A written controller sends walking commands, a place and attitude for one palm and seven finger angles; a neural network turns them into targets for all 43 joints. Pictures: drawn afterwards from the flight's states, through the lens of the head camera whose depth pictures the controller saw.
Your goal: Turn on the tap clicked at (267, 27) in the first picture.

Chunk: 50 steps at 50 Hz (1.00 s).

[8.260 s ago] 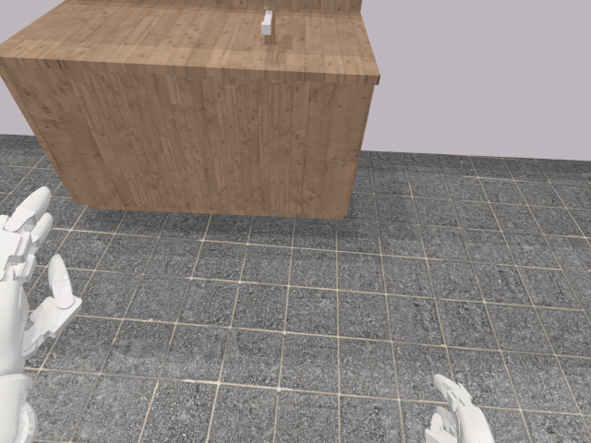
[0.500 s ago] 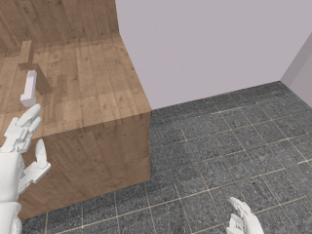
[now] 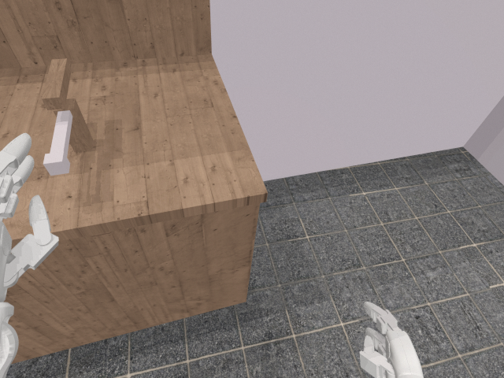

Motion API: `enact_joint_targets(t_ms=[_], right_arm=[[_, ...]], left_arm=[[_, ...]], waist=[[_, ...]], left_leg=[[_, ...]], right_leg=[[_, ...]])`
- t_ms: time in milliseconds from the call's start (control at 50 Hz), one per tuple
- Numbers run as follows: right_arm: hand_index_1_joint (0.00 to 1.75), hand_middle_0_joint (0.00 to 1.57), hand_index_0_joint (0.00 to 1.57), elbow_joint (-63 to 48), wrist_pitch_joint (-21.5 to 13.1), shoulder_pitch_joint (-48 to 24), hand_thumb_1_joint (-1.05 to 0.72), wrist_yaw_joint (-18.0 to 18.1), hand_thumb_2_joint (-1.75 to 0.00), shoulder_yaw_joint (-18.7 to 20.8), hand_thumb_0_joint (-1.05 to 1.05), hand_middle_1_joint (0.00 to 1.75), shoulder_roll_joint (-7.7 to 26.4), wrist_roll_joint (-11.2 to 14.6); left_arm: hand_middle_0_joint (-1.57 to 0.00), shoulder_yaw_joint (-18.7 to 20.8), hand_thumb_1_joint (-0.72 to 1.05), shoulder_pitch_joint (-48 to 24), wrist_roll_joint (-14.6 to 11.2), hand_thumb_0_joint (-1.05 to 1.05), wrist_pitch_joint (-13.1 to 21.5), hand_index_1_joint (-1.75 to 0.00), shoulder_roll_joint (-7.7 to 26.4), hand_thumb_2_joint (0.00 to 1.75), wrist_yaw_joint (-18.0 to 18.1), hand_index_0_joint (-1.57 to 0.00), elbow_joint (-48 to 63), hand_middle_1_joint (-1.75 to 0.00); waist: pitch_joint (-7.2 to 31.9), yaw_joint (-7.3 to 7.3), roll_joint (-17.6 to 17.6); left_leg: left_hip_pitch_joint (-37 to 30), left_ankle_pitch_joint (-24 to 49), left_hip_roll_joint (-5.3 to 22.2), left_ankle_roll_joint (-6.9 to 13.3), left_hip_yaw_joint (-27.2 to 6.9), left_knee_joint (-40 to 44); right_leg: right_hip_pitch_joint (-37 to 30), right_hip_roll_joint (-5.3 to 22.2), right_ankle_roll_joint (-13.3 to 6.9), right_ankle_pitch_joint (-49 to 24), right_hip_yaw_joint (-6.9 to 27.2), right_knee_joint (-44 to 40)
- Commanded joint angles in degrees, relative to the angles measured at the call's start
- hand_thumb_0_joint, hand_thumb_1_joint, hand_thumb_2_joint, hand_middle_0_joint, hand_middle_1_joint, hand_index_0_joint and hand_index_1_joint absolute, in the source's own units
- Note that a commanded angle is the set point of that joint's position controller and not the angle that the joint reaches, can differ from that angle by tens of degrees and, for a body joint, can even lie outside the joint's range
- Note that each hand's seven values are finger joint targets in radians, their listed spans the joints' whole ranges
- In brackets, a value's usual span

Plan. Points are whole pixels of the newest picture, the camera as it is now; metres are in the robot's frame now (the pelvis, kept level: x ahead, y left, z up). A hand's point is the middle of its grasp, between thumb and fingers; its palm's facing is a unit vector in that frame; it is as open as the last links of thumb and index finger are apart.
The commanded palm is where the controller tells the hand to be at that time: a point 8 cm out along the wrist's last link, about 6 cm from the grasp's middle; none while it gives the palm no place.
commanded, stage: shuffle to correct the standing spot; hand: left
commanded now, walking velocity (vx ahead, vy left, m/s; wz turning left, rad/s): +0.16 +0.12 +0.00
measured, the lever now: (57, 163) +0.41 +0.37 +0.09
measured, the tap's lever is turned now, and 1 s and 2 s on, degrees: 0 0 0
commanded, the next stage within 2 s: come to a stop and stand still in 0.28 s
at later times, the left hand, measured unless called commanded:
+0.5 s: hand (42, 188) +0.28 +0.28 +0.19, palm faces +0.29 -0.84 -0.46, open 7.5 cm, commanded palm +0.22 +0.33 +0.19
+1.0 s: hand out of the picture +0.29 +0.36 +0.19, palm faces +0.37 -0.89 -0.28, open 7.5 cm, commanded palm +0.23 +0.38 +0.19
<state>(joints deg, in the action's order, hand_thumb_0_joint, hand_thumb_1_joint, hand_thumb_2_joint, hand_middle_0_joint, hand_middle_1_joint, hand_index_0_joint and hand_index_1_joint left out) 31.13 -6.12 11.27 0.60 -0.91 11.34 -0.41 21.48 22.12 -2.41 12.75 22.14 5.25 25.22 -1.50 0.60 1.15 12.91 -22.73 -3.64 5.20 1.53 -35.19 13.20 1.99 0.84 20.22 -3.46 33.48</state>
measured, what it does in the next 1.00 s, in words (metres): steps to the left: left foot, then right foot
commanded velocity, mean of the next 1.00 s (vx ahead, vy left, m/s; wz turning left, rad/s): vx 0.02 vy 0.02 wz -0.03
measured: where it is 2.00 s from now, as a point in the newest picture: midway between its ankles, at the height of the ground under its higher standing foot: outside the picture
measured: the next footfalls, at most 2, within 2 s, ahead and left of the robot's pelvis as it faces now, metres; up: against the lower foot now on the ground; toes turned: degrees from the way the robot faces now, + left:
left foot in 0.18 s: +0.06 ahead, +0.09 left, +0.00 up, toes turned +0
right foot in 0.56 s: +0.15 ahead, -0.04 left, +0.00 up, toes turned -7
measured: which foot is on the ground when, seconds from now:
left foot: down 0.00-0.10, up 0.12-0.16, down 0.18-0.60, up 0.62-0.76, down 0.78-1.00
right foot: down 0.00-0.20, up 0.22-0.54, down 0.56-0.96, up 0.98-1.00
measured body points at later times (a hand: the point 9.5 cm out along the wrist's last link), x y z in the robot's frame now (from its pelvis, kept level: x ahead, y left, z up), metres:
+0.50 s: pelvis +0.05 +0.05 +0.01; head +0.07 +0.06 +0.46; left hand +0.25 +0.32 +0.22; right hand +0.19 -0.17 -0.07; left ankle +0.02 +0.09 -0.73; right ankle +0.11 -0.05 -0.69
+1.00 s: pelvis +0.05 +0.12 +0.01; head +0.05 +0.14 +0.46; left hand +0.27 +0.40 +0.21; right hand +0.21 -0.12 -0.05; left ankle +0.10 +0.18 -0.73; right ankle +0.10 -0.03 -0.72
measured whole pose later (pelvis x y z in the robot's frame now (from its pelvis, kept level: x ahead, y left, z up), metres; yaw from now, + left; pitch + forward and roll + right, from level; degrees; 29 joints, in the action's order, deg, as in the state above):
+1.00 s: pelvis +0.05 +0.12 +0.01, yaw -5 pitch -4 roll -2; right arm 33.3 -10.2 13.2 0.4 -0.7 11.5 0.8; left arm 21.1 16.7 -2.9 16.8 20.8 6.1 20.9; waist -3.1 1.8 1.1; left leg 14.2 -11.9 -2.7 4.1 0.5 -29.5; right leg 16.0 1.0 -0.4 16.7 -1.1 31.5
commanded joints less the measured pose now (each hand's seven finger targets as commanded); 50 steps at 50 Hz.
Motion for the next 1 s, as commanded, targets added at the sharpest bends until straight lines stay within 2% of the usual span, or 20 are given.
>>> enact_joint_targets(t_ms=[0,60,100,140,180,220,260,320,500,560,580,620,700,740,760,780,820,880,940,980], right_arm=[[0.30,0.20,0.20,-8.3,-2.9,-3.4,-0.90,-0.4,-0.90,3.7,0.00,0.30,8.1,1.0],[0.30,0.20,0.20,-7.9,-2.7,-4.3,-0.90,-0.9,-0.90,4.3,0.00,0.30,8.0,1.3],[0.30,0.20,0.20,-6.5,-1.6,-4.3,-0.90,-1.1,-0.90,3.5,0.00,0.30,7.2,1.1],[0.30,0.20,0.20,-5.5,-0.4,-2.4,-0.90,-0.5,-0.90,3.1,0.00,0.30,6.2,1.2],[0.30,0.20,0.20,-7.0,-1.6,-3.8,-0.90,-0.1,-0.90,4.3,0.00,0.30,8.0,0.8],[0.30,0.20,0.20,-7.1,-2.4,-4.2,-0.90,-0.1,-0.90,3.9,0.00,0.30,7.2,0.1],[0.30,0.20,0.20,-6.1,-3.0,-2.7,-0.90,-0.5,-0.90,4.7,0.00,0.30,7.6,0.3],[0.30,0.20,0.20,-6.1,-3.5,-3.4,-0.90,-0.6,-0.90,4.5,0.00,0.30,7.7,1.1],[0.30,0.20,0.20,-7.9,-1.6,-3.3,-0.90,1.4,-0.90,2.8,0.00,0.30,6.6,0.6],[0.30,0.20,0.20,-7.9,-2.1,-3.6,-0.90,1.6,-0.90,3.1,0.00,0.30,7.1,1.0],[0.30,0.20,0.20,-7.9,-2.8,-3.8,-0.90,1.2,-0.90,3.2,0.00,0.30,7.2,0.7],[0.30,0.20,0.20,-6.8,-2.0,-3.4,-0.90,0.5,-0.90,3.8,0.00,0.30,7.4,1.6],[0.30,0.20,0.20,-5.0,-0.5,-4.8,-0.90,2.0,-0.90,0.9,0.00,0.30,4.7,0.2],[0.30,0.20,0.20,-5.4,-1.3,-5.9,-0.90,2.9,-0.90,1.9,0.00,0.30,6.1,-0.2],[0.30,0.20,0.20,-2.7,-6.7,2.8,-0.90,3.7,-0.90,4.1,0.00,0.30,6.1,-1.7],[0.30,0.20,0.20,-2.1,-7.4,0.5,-0.90,2.7,-0.90,1.5,0.00,0.30,1.0,0.4],[0.30,0.20,0.20,-5.1,-6.9,-2.9,-0.90,1.3,-0.90,2.4,0.00,0.30,4.3,2.2],[0.30,0.20,0.20,-4.1,-7.1,-1.8,-0.90,0.2,-0.90,2.3,0.00,0.30,6.6,1.1],[0.30,0.20,0.20,-6.2,-7.3,-4.1,-0.90,-0.6,-0.90,2.0,0.00,0.30,7.2,1.9],[0.30,0.20,0.20,-6.4,-6.9,-2.9,-0.90,-0.9,-0.90,2.7,0.00,0.30,7.1,1.9]], left_arm=[[-0.20,6.3,0.90,-2.8,-0.7,0.00,4.6,-0.30,9.7,0.90,1.5,-0.20,17.1,-0.30],[-0.20,8.0,0.90,-0.2,-1.1,0.00,5.4,-0.30,10.5,0.90,2.5,-0.20,17.1,-0.30],[-0.20,8.6,0.90,0.2,-1.0,0.00,5.7,-0.30,10.0,0.90,3.0,-0.20,15.8,-0.30],[-0.20,7.4,0.90,-3.7,-0.8,0.00,5.0,-0.30,8.9,0.90,2.4,-0.20,17.4,-0.30],[-0.20,5.8,0.90,-7.5,0.1,0.00,5.3,-0.30,8.9,0.90,2.3,-0.20,21.6,-0.30],[-0.20,6.9,0.90,-9.9,-0.3,0.00,5.0,-0.30,11.2,0.90,1.9,-0.20,19.3,-0.30],[-0.20,5.6,0.90,-8.9,0.7,0.00,4.6,-0.30,9.1,0.90,1.8,-0.20,17.7,-0.30],[-0.20,5.5,0.90,-4.2,0.6,0.00,3.9,-0.30,8.5,0.90,1.4,-0.20,17.7,-0.30],[-0.20,10.3,0.90,4.2,-0.9,0.00,2.3,-0.30,11.0,0.90,2.0,-0.20,13.0,-0.30],[-0.20,9.6,0.90,0.2,-1.0,0.00,2.4,-0.30,10.7,0.90,2.4,-0.20,12.9,-0.30],[-0.20,9.2,0.90,-0.9,-1.3,0.00,3.0,-0.30,10.6,0.90,2.4,-0.20,13.0,-0.30],[-0.20,6.2,0.90,-2.9,-0.9,0.00,2.3,-0.30,7.6,0.90,2.7,-0.20,13.3,-0.30],[-0.20,3.7,0.90,-3.7,0.1,0.00,1.1,-0.30,6.9,0.90,3.9,-0.20,16.9,-0.30],[-0.20,3.5,0.90,-6.2,-0.1,0.00,1.6,-0.30,8.2,0.90,4.3,-0.20,21.6,-0.30],[-0.20,36.0,0.90,-58.4,8.7,0.00,8.4,-0.30,51.1,0.90,3.4,-0.20,27.0,-0.30],[-0.20,12.4,0.90,-26.1,3.4,0.00,6.0,-0.30,18.1,0.90,0.8,-0.20,-3.9,-0.30],[-0.20,5.4,0.90,-11.0,-1.1,0.00,5.3,-0.30,8.0,0.90,0.8,-0.20,-0.8,-0.30],[-0.20,0.7,0.90,-12.5,-1.3,0.00,7.9,-0.30,6.4,0.90,0.7,-0.20,8.3,-0.30],[-0.20,-0.6,0.90,-8.3,-0.2,0.00,7.7,-0.30,5.0,0.90,0.7,-0.20,9.1,-0.30],[-0.20,3.2,0.90,-7.9,0.2,0.00,7.8,-0.30,8.0,0.90,0.9,-0.20,7.4,-0.30]], waist=[[13.2,0.82,-1.2],[11.1,2.68,7.8],[5.6,1.92,6.9],[5.0,-2.55,-3.8],[7.3,-2.90,-26.4],[6.6,-2.17,-16.5],[4.6,-2.14,-6.5],[4.6,-0.75,-9.1],[9.7,0.60,-4.4],[15.3,0.83,1.8],[12.4,0.66,5.7],[10.5,0.14,9.6],[7.4,-1.07,-2.4],[6.0,-0.46,-8.5],[-1.5,3.92,3.5],[6.5,2.32,9.5],[3.2,1.85,-4.4],[6.7,0.86,-9.8],[0.0,1.52,-15.6],[0.0,1.47,-4.7]], left_leg=[[4.7,37.9,4.9,-5.4,-2.9,-6.2],[24.1,10.2,1.4,-6.0,-0.7,-20.3],[23.2,-9.8,7.9,-2.7,-9.0,-12.7],[0.6,4.0,4.7,-3.0,-3.5,7.7],[-15.2,27.7,16.7,2.3,-25.9,16.3],[-12.1,27.3,19.6,4.8,-27.1,16.4],[-12.1,33.0,18.8,5.0,-22.8,14.6],[-9.6,33.0,14.7,3.6,-12.7,14.8],[0.3,45.2,12.5,-8.4,-5.7,7.9],[15.4,28.4,4.5,-11.8,-3.1,-14.0],[17.7,4.9,2.0,-11.9,-4.4,-21.8],[15.4,-8.9,5.1,-6.5,-8.3,-24.8],[-2.9,8.4,1.6,-6.2,2.1,1.7],[-3.4,7.2,3.8,-5.7,-2.5,8.4],[11.2,8.3,4.9,-3.5,0.2,1.6],[6.2,7.2,-0.3,-3.9,-1.6,-4.3],[2.0,4.0,3.7,-5.2,-4.3,-1.0],[-1.2,7.9,3.2,-5.2,-3.7,10.8],[16.2,-13.1,13.3,-1.3,-17.7,28.5],[15.9,-6.7,13.5,-1.0,-16.5,26.2]], right_leg=[[-14.5,4.1,-7.0,-28.7,5.7,0.4],[-25.7,15.5,-15.4,-37.7,19.2,-1.7],[-16.1,19.5,-12.4,-30.6,20.7,-2.0],[2.2,9.0,-5.7,-15.4,7.8,6.1],[22.3,-5.1,-1.2,12.6,0.3,31.8],[23.9,-2.7,-1.8,12.4,4.3,39.8],[26.1,-1.2,-2.0,7.6,4.5,39.9],[22.8,-0.2,-1.7,1.4,1.2,31.0],[-6.2,-3.8,-2.6,-14.9,-3.9,-5.7],[-23.6,8.7,-11.4,-43.9,12.0,-5.8],[-19.1,16.3,-15.7,-49.9,19.5,-8.6],[-9.8,20.7,-15.9,-36.2,26.0,-11.9],[6.4,7.0,-6.2,-0.9,6.1,-13.0],[7.4,4.2,-3.7,7.6,4.5,-9.0],[6.2,5.9,3.3,-4.3,15.8,-20.1],[4.6,11.1,-4.3,-1.4,19.3,-19.8],[3.1,14.3,-9.5,-3.1,23.6,-20.2],[0.6,5.0,-4.8,3.5,9.0,-13.5],[-6.1,-2.2,-1.1,0.9,2.7,2.8],[-7.7,-1.9,-0.8,-4.2,2.8,2.6]])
